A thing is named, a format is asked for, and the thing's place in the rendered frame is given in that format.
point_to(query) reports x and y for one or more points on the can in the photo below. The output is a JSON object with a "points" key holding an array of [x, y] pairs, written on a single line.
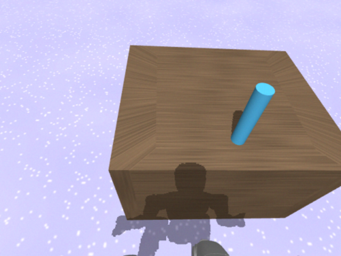
{"points": [[257, 103]]}

